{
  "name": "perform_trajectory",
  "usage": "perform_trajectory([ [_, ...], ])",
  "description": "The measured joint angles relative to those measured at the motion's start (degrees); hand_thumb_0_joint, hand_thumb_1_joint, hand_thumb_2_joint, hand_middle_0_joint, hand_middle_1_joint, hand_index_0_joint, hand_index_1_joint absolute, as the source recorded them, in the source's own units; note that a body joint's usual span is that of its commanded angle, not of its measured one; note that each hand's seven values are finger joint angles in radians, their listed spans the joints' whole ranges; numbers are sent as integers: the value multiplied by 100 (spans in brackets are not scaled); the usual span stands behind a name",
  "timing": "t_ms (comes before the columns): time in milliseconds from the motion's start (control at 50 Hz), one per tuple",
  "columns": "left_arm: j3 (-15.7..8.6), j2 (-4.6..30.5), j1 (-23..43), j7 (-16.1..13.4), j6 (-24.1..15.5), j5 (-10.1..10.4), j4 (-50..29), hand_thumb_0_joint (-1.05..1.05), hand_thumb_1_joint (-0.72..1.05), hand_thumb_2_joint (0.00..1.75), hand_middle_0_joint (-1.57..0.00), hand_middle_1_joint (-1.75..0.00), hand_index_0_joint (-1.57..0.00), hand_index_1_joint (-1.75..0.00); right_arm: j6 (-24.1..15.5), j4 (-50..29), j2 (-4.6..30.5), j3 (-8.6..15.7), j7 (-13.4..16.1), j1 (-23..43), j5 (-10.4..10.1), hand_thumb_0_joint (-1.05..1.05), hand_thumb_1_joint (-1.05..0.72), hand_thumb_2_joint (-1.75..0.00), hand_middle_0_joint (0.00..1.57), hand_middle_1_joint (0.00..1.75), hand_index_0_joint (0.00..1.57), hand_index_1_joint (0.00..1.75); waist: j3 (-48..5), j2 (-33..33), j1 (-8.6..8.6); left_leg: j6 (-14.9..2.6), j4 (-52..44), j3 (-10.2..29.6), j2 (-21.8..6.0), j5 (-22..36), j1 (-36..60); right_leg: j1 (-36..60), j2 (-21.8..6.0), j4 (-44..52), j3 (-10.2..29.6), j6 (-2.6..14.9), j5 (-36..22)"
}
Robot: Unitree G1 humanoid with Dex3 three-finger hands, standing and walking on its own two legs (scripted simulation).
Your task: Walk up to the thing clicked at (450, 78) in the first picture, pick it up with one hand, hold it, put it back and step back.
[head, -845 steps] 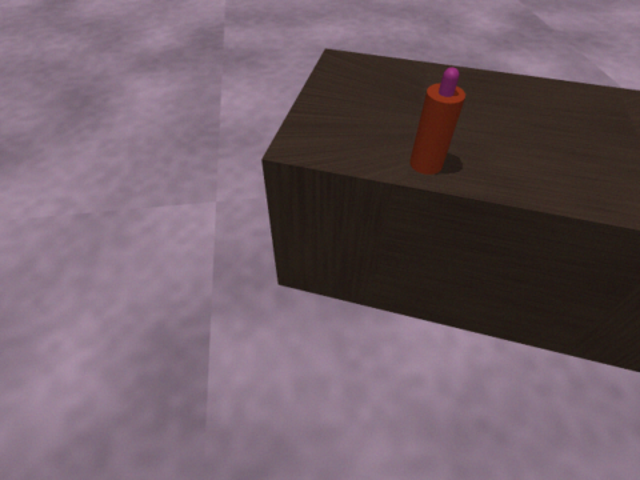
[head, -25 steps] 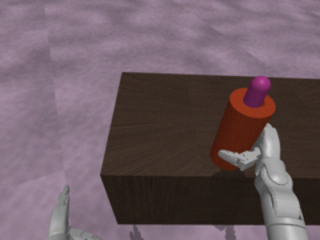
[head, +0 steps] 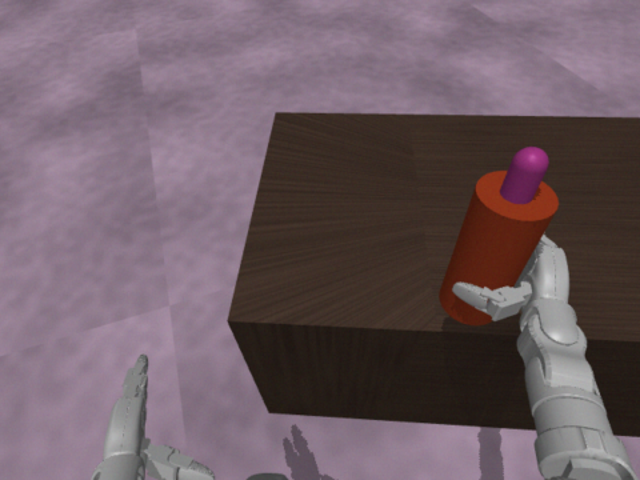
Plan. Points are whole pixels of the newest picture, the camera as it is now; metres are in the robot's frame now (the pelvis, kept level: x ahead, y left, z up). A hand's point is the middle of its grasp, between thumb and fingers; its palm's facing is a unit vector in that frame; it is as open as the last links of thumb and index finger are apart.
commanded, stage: crouch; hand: right
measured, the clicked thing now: (495, 239) +0.38 -0.17 +0.10
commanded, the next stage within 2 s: lower in 0.60 s
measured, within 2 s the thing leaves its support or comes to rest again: neither
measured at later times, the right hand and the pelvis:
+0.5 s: hand (484, 244) +0.44 -0.20 +0.01, palm faces +0.17 +0.98 +0.00, open 11.4 cm; pelvis +0.00 -0.01 -0.03, yaw +1 degrees
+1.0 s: hand (479, 264) +0.44 -0.21 -0.04, palm faces +0.18 +0.98 +0.00, open 11.4 cm; pelvis -0.01 -0.02 -0.06, yaw +1 degrees
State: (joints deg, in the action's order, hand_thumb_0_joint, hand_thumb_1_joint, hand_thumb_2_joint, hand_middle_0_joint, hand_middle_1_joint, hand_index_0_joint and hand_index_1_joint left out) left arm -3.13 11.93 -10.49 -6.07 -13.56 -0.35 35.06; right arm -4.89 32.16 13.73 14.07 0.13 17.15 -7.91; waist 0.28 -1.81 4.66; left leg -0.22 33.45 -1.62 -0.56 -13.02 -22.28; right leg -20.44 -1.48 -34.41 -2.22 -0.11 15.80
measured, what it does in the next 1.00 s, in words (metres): lowers itself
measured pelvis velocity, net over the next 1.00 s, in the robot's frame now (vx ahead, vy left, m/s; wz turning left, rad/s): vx -0.01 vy -0.02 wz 0.01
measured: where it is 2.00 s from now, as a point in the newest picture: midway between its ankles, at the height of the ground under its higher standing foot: outside the picture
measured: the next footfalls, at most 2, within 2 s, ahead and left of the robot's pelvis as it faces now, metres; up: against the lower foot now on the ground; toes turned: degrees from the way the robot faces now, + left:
none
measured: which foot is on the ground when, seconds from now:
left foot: down 0.00-1.00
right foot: down 0.00-1.00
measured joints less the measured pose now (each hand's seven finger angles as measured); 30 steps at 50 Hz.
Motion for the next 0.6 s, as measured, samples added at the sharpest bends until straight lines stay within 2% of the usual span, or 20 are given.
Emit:
perform_trajectory([
  [100, 26, -20, -81, 48, 6, -20, -135, -1, -55, 6, -6, -5, -5, -5, -523, 436, 131, 134, 21, 248, 39, 0, 61, -99, 65, 102, 71, 106, 17, 12, 82, 7, 240, 12, 45, -65, -359, -400, -54, -358, -7, 10, 142],
  [220, 76, -8, -206, 70, 49, -74, -336, -2, -56, 7, -6, -5, -5, -6, -961, 974, 258, 246, 65, 716, 68, 0, 61, -100, 65, 102, 71, 106, -46, 107, 92, 34, 538, -3, 40, -178, -766, -850, -60, -738, 16, 40, 296],
  [440, 175, 11, -394, 187, 143, -160, -977, -2, -56, 6, -6, -5, -5, -5, -1328, 2106, 429, 470, -110, 1516, 215, 0, 61, -100, 64, 103, 70, 107, -299, 52, 258, 83, 1021, 24, 6, -391, -1444, -1527, -40, -1232, 2, 91, 524],
  [600, 126, 59, -655, 319, 291, -202, -1337, -1, -55, 6, -6, -5, -5, -5, -1530, 2196, 449, 632, -100, 1599, 344, 0, 61, -101, 64, 104, 69, 107, -383, 3, 313, 94, 1338, 40, 39, -543, -1841, -1937, -82, -1611, -5, 102, 724],
])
